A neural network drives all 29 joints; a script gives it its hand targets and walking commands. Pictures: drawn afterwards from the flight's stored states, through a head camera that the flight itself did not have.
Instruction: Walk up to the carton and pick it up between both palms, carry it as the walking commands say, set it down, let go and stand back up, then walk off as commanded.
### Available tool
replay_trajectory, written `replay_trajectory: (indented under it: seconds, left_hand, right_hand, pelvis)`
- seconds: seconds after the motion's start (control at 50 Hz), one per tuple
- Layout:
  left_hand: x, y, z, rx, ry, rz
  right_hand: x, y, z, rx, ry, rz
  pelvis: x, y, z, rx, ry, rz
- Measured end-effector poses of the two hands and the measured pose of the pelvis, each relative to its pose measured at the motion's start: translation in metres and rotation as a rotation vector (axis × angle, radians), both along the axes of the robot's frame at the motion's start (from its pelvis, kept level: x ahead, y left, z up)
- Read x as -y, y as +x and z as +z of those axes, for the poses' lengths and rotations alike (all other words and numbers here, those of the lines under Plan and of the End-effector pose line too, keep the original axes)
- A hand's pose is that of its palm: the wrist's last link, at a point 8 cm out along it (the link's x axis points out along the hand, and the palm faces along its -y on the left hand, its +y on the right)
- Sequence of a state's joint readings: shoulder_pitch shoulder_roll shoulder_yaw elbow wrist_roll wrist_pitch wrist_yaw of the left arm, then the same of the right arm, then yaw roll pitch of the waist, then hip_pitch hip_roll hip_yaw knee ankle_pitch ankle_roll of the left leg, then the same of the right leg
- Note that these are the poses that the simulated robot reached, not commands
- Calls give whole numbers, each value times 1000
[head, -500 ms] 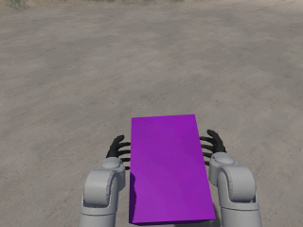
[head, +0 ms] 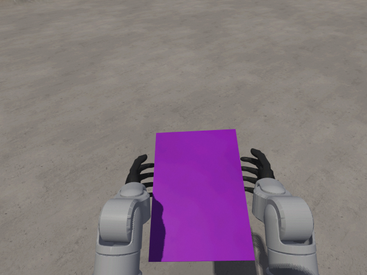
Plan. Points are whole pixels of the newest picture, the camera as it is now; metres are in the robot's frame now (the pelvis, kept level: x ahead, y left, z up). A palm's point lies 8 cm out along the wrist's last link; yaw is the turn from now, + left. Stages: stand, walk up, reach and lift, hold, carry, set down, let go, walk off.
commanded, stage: carry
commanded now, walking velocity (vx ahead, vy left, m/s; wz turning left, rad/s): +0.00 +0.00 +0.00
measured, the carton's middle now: (198, 200) +0.31 +0.00 +0.03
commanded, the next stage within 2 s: none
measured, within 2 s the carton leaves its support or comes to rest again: neither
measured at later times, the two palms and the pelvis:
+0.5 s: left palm (152, 171) +0.32 +0.09 +0.12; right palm (275, 168) +0.32 -0.16 +0.13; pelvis +0.04 -0.02 +0.00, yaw -1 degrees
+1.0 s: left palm (149, 171) +0.33 +0.10 +0.11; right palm (271, 168) +0.32 -0.15 +0.13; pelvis +0.04 -0.01 +0.00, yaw -1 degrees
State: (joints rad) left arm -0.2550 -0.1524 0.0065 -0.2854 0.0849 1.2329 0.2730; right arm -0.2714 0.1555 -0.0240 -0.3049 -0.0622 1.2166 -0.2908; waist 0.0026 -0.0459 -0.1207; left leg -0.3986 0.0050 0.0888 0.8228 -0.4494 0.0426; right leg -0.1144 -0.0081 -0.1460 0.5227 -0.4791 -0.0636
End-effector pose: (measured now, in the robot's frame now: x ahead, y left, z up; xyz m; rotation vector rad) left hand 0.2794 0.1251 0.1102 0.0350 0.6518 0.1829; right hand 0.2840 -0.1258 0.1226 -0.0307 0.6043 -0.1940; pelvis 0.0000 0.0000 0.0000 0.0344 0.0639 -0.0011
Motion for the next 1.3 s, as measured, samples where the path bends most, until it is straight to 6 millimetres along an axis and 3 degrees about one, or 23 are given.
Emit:
replay_trajectory:
  seconds: [0.12, 0.4, 0.72, 1.0, 1.3]
  left_hand:
    - [3, 9, -20, -43, 0, -16]
    - [26, 39, 9, 19, 15, -30]
    - [36, 40, -6, -42, 3, -30]
    - [23, 46, 2, -11, -9, -29]
    - [0, 36, 4, -17, 2, -24]
  right_hand:
    - [3, 7, -16, -43, -4, -2]
    - [26, 31, 9, 28, 16, -32]
    - [35, 34, -3, -38, -10, -36]
    - [22, 37, 6, -3, -7, -43]
    - [-2, 31, 9, -7, -3, -37]
  pelvis:
    - [0, 12, -7, 37, -1, -27]
    - [16, 32, 2, 2, -3, -17]
    - [28, 35, -1, 12, -5, -19]
    - [14, 36, 1, 16, -13, -25]
    - [-8, 29, 3, 22, -27, -25]
